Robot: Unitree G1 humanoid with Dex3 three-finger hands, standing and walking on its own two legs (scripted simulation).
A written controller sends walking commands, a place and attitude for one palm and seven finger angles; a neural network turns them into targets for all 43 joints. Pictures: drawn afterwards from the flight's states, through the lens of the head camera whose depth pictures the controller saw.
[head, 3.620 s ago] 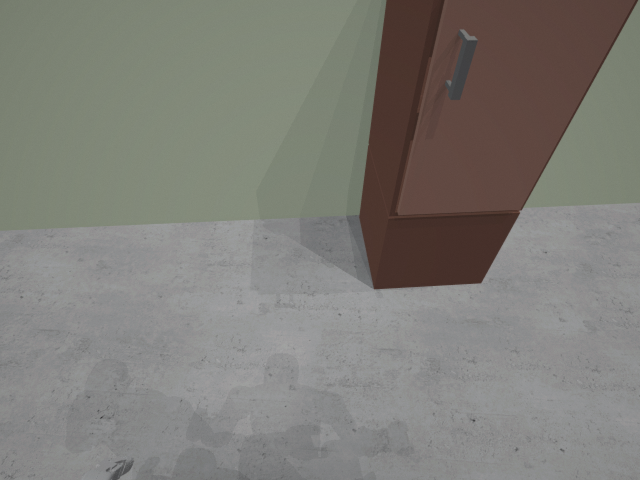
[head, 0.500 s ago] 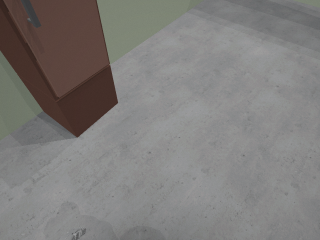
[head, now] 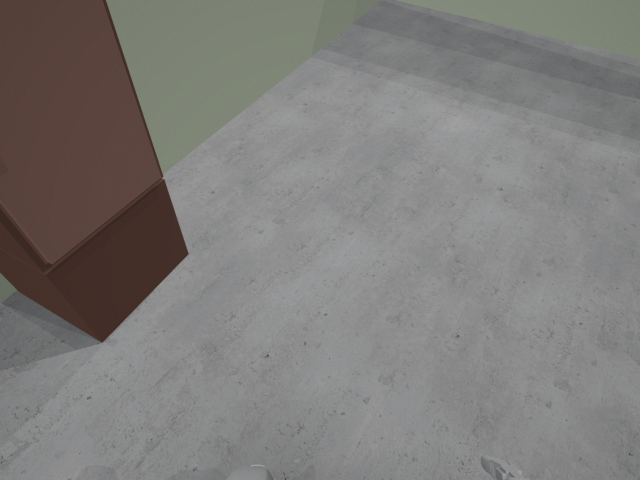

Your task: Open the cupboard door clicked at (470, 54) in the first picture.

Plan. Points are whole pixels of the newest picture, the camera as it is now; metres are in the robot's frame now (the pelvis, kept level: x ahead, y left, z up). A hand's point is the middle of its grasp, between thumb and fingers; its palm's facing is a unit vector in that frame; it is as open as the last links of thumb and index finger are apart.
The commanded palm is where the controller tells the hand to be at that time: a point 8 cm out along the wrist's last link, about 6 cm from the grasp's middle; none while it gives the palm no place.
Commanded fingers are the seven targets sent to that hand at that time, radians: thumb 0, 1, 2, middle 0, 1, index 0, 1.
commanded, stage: walk to a spot facing it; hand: left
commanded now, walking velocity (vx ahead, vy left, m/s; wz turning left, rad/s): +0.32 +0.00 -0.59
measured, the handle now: out of the picture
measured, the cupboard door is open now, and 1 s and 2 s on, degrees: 0 0 0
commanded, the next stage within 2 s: turn to face it in 1.30 s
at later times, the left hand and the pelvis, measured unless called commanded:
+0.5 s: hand (246, 349) +0.33 +0.16 -0.16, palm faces -0.34 -0.92 -0.17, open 7.4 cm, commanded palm none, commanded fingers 0.00 0.90 0.90 -0.20 -0.30 -0.20 -0.30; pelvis +0.17 +0.02 +0.01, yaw -19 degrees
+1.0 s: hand (304, 281) +0.49 +0.09 -0.16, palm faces -0.41 -0.88 -0.23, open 7.2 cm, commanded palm none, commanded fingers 0.00 0.90 0.90 -0.20 -0.30 -0.20 -0.30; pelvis +0.38 -0.08 +0.01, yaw -29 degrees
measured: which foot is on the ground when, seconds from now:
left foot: up 0.00-0.00, down 0.02-0.66, up 0.68-1.00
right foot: down 0.00-0.02, up 0.04-0.62, down 0.64-1.00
